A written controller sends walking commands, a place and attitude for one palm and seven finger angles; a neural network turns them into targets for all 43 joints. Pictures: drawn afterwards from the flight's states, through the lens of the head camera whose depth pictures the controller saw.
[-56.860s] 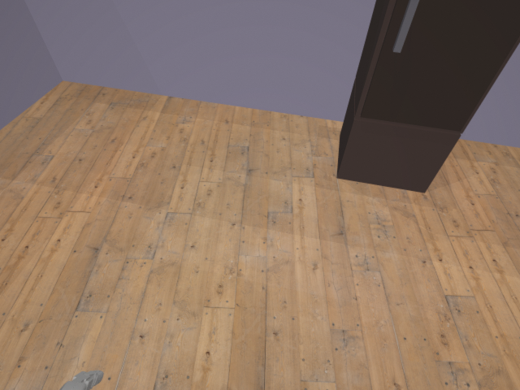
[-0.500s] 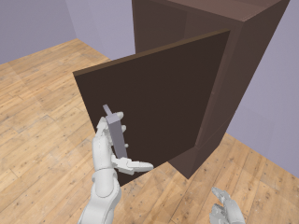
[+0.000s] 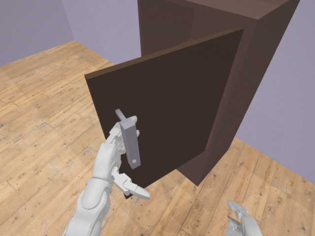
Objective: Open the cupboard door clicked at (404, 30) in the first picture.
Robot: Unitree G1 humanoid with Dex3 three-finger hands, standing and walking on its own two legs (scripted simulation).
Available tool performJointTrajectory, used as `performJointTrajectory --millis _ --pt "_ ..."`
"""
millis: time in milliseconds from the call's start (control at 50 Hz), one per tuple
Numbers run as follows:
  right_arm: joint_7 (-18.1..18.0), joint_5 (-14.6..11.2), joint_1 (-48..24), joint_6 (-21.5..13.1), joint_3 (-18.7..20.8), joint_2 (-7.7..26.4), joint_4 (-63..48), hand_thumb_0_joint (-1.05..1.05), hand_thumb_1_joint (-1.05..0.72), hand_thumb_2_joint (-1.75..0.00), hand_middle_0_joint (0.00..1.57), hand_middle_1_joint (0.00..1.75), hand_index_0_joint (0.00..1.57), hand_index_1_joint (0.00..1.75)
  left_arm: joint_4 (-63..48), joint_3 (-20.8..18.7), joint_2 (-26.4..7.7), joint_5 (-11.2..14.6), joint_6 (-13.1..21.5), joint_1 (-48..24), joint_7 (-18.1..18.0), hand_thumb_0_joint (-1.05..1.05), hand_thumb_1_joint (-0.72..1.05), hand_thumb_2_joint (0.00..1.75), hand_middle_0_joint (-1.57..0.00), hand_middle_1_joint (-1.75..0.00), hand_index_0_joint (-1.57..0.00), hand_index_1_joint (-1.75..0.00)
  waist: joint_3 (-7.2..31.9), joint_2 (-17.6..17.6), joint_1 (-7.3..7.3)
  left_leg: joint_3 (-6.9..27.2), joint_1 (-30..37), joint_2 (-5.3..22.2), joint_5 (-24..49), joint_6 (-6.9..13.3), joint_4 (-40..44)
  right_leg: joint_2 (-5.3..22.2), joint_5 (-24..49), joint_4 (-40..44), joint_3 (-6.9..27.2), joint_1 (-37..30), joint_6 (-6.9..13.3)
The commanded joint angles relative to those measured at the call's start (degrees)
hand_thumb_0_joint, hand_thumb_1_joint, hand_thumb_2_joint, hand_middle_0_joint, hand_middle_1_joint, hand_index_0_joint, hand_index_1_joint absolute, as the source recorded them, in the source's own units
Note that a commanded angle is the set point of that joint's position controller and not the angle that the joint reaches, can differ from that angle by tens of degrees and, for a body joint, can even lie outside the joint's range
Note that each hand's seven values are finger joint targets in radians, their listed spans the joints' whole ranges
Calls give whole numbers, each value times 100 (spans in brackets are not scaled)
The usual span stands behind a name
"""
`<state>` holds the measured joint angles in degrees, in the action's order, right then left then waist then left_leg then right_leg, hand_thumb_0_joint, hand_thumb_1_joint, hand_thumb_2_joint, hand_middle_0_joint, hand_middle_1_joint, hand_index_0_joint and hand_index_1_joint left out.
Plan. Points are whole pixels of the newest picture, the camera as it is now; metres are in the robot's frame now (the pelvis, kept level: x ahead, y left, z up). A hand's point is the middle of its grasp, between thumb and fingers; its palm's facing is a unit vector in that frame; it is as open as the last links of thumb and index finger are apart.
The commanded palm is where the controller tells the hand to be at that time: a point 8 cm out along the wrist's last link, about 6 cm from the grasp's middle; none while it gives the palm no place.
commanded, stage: slide the hand sideways off the handle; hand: left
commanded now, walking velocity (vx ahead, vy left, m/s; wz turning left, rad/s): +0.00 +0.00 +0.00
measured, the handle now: (127, 139) +0.33 +0.10 +0.09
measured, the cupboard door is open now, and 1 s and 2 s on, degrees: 77 77 77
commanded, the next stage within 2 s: draw the hand back to the body in 0.80 s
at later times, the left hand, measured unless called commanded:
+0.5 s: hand (112, 180) +0.22 +0.11 +0.09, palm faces -0.06 -1.00 -0.05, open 16.2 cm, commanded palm +0.20 +0.18 +0.09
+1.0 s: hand (92, 193) +0.19 +0.15 +0.09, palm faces -0.07 -1.00 -0.05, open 16.3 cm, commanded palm +0.17 +0.21 +0.10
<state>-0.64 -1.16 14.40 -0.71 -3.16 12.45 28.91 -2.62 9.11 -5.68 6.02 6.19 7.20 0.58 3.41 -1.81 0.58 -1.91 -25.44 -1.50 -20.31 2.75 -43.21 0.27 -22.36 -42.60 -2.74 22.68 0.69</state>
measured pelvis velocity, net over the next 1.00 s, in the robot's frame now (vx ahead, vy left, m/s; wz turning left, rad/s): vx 0.01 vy -0.02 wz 0.02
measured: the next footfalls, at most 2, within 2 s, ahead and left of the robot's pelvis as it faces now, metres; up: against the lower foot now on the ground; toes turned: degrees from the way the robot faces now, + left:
none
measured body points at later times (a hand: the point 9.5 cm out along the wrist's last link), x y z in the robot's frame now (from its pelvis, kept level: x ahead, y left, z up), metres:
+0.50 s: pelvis +0.02 -0.02 -0.01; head +0.03 -0.04 +0.44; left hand +0.22 +0.17 +0.09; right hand +0.20 -0.24 -0.08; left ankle +0.02 +0.09 -0.71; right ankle +0.00 -0.11 -0.71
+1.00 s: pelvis +0.01 -0.02 -0.01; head +0.01 -0.03 +0.44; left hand +0.19 +0.20 +0.10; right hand +0.19 -0.25 -0.07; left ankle +0.02 +0.09 -0.71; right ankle +0.00 -0.11 -0.71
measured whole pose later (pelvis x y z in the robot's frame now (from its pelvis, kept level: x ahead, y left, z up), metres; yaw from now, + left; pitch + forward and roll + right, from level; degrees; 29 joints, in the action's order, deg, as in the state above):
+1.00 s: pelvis +0.01 -0.02 -0.01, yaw +1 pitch +5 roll -2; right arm -3.3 -2.4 14.8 -9.0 -1.7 14.2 28.7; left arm -15.1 -6.6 -14.4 17.0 12.5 29.4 15.8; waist 5.5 -3.0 -0.4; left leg 0.8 -30.3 0.3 -23.2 1.0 -48.8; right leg -1.6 -24.7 -45.9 -5.3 26.0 2.3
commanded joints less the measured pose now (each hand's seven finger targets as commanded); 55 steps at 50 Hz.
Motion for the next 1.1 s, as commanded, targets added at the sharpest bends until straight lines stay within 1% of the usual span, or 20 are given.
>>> performJointTrajectory --millis 0,80,120,240,260,340,380,460,500,580,620,640,760,800,840,880,920,980,1020,1080 --pt "13 -17 -752 -334 241 571 -1124 0 -90 -90 20 30 20 30 -1457 -218 -125 -45 307 -495 -112 0 -50 30 -15 -30 -15 -30 674 178 -130 518 648 225 444 -196 883 -125 610 586 -114 140 169" --pt "7 4 -746 -297 240 556 -1172 0 -90 -90 20 30 20 30 -1557 -617 -372 28 249 205 -95 0 -50 30 -15 -30 -15 -30 660 342 -216 385 575 217 659 -176 832 -151 860 627 -85 -31 157" --pt "-3 0 -726 -258 248 562 -1174 0 -90 -90 20 30 20 30 -1663 -833 -556 62 233 389 -74 0 -50 30 -15 -30 -15 -30 665 216 -241 334 523 203 764 -174 791 -152 1006 617 -54 -125 162" --pt "-45 -1 -660 -391 283 555 -1214 0 -90 -90 20 30 20 30 -2364 -976 -658 241 477 667 82 0 -50 30 -15 -30 -15 -30 835 74 -128 292 617 171 1075 -142 556 -169 1440 524 -17 -70 120" --pt "-48 -1 -590 -426 300 554 -1205 0 -90 -90 20 30 20 30 -2441 -1047 -686 294 540 936 141 0 -50 30 -15 -30 -15 -30 947 78 -139 289 639 171 1190 -147 512 -176 1565 483 -30 -107 118" --pt "-83 -25 -521 -545 325 625 -1181 0 -90 -90 20 30 20 30 -2534 -1095 -819 412 713 1077 400 0 -50 30 -15 -30 -15 -30 778 129 -19 295 453 136 1152 -123 346 -167 1674 443 20 54 69" --pt "-99 -22 -475 -623 335 637 -1190 0 -90 -90 20 30 20 30 -2637 -1129 -860 491 797 1276 541 0 -50 30 -15 -30 -15 -30 913 133 -36 301 416 105 1145 -113 278 -151 1729 408 57 17 54" --pt "-169 -43 -433 -703 353 690 -1158 0 -90 -90 20 30 20 30 -2504 -1521 -1145 704 862 1599 840 0 -50 30 -15 -30 -15 -30 824 379 -36 289 119 66 1037 -101 121 -90 1831 472 217 -44 -17" --pt "-212 -64 -439 -735 362 697 -1136 0 -90 -90 20 30 20 30 -2436 -1723 -1267 819 902 1699 998 0 -50 30 -15 -30 -15 -30 803 345 -45 284 33 55 992 -111 63 -56 1871 495 292 -47 -49" --pt "-237 -94 -448 -835 372 714 -1146 0 -90 -90 20 30 20 30 -2535 -1734 -1261 994 990 1788 1242 0 -50 30 -15 -30 -15 -30 866 182 -26 310 19 32 1017 -108 -15 -12 1987 498 354 -37 -87" --pt "-259 -98 -444 -867 383 738 -1094 0 -90 -90 20 30 20 30 -2426 -1933 -1442 1038 997 1854 1313 0 -50 30 -15 -30 -15 -30 837 292 -28 328 -103 36 982 -109 -73 10 1932 530 431 -64 -105" --pt "-260 -102 -460 -891 381 732 -1110 0 -90 -90 20 30 20 30 -2465 -1865 -1349 1081 1030 1830 1368 0 -50 30 -15 -30 -15 -30 808 217 -10 330 -115 25 949 -114 -75 35 1926 539 457 -48 -121" --pt "-297 -132 -520 -966 408 732 -1078 0 -90 -90 20 30 20 30 -2309 -2262 -1579 1241 1042 2043 1530 0 -50 30 -15 -30 -15 -30 751 267 -77 347 -255 30 807 -120 -108 71 1632 623 546 -43 -142" --pt "-312 -143 -523 -1025 389 750 -1079 0 -90 -90 20 30 20 30 -2419 -2091 -1470 1273 1085 1796 1576 0 -50 30 -15 -30 -15 -30 715 29 -34 361 -140 35 763 -115 -60 19 1386 621 455 119 -97" --pt "-314 -149 -543 -1102 392 766 -1056 0 -90 -90 20 30 20 30 -2350 -1972 -1410 1278 1101 1796 1577 0 -50 30 -15 -30 -15 -30 631 189 -5 397 -149 49 696 -104 -58 -2 1216 648 436 187 -89" --pt "-309 -151 -527 -1156 398 770 -1063 0 -90 -90 20 30 20 30 -2370 -1879 -1380 1238 1095 1860 1572 0 -50 30 -15 -30 -15 -30 672 96 -22 404 -82 50 670 -96 -3 -45 1063 613 338 253 -52" --pt "-315 -148 -567 -1193 408 774 -1025 0 -90 -90 20 30 20 30 -2561 -2157 -1706 1185 1079 1815 1473 0 -50 30 -15 -30 -15 -30 796 31 -109 418 -21 62 702 -84 35 -59 967 618 344 160 -12" --pt "-311 -169 -599 -1204 377 713 -1068 0 -90 -90 20 30 20 30 -2720 -2139 -1593 1172 960 1922 1400 0 -50 30 -15 -30 -15 -30 736 -61 -143 428 122 71 716 -85 225 -112 974 585 133 153 16" --pt "-314 -172 -643 -1189 377 725 -999 0 -90 -90 20 30 20 30 -2590 -2396 -1783 1165 831 2041 1345 0 -50 30 -15 -30 -15 -30 709 6 -205 450 108 92 727 -89 293 -138 950 623 106 58 39" --pt "-333 -201 -678 -1217 328 736 -1038 0 -90 -90 20 30 20 30 -2751 -2199 -1583 1222 667 1884 1408 0 -50 30 -15 -30 -15 -30 503 -211 -161 479 224 110 552 -104 451 -163 736 697 12 153 40"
